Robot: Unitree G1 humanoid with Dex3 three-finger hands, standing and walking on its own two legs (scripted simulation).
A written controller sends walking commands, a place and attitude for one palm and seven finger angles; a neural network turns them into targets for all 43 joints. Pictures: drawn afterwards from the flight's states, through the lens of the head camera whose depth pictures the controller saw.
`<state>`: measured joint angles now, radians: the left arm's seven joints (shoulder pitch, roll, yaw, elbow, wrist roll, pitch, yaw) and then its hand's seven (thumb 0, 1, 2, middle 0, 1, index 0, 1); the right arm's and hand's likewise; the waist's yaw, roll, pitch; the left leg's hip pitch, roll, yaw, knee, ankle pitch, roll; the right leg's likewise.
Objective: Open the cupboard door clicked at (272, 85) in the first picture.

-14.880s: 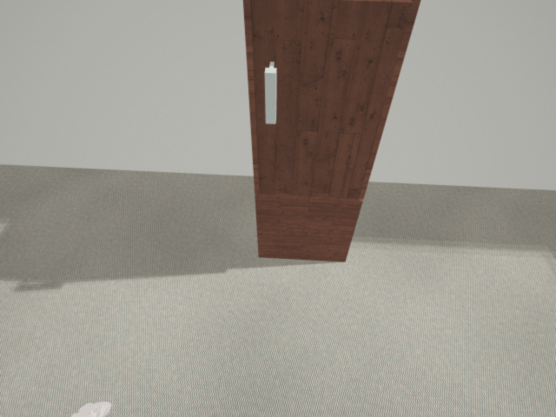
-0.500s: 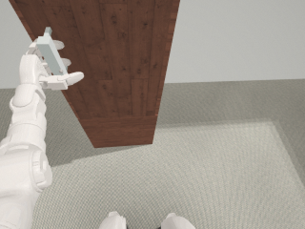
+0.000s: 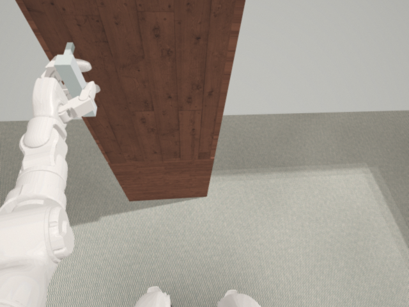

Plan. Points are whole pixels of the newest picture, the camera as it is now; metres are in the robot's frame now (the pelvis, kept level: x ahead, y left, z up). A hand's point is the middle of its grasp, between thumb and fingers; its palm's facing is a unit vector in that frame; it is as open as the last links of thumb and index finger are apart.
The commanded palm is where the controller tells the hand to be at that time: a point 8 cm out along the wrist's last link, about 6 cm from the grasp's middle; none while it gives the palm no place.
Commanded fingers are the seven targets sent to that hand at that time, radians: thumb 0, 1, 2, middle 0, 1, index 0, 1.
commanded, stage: pull the door open along its arc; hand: left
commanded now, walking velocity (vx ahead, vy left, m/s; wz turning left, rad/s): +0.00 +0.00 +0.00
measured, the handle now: (80, 81) +0.54 +0.22 +0.09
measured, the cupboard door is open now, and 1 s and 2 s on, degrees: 0 51 50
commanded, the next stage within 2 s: open thumb and fingers to let go in 0.96 s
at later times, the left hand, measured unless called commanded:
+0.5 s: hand (98, 139) +0.40 +0.16 +0.10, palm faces +0.13 -0.99 +0.07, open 6.6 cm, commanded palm +0.33 +0.20 +0.09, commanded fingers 0.00 0.90 0.90 -0.40 -1.35 -0.40 -1.35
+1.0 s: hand (171, 197) +0.29 +0.04 +0.10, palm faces +0.30 -0.95 -0.02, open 6.8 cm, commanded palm +0.24 +0.08 +0.09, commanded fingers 0.00 0.90 0.90 -0.40 -1.35 -0.40 -1.35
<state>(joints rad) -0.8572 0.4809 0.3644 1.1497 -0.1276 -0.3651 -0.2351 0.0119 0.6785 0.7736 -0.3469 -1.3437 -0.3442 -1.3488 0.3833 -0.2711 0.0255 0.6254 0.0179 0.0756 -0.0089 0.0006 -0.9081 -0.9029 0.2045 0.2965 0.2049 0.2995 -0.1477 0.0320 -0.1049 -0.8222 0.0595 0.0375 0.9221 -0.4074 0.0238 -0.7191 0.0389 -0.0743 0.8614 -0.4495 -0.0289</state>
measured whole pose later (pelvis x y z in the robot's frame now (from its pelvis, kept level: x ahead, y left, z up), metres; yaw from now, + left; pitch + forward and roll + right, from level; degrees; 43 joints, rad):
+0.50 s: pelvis +0.02 +0.00 +0.02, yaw -1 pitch +13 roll -1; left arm -0.26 0.18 0.20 0.42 -0.23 -0.24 -0.01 0.02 0.64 0.71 -0.29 -1.33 -0.31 -1.29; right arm 0.32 -0.25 0.00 0.54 0.03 0.04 0.03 0.00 -0.91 -0.90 0.20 0.30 0.20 0.30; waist -0.05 0.04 -0.13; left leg -0.63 0.05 0.08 0.82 -0.40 0.02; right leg -0.55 0.03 -0.03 0.78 -0.44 -0.02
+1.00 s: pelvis +0.02 -0.03 +0.02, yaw +3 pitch +5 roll +0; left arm 0.23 -0.05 -0.29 -0.11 0.05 -0.02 0.51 0.02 0.62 0.68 -0.26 -1.29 -0.30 -1.32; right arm 0.18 -0.18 0.03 0.49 -0.03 0.11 0.04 0.01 -0.91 -0.90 0.20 0.30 0.20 0.30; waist -0.03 0.04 -0.12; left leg -0.47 0.03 0.01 0.79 -0.40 -0.02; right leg -0.38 0.02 -0.10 0.77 -0.48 -0.07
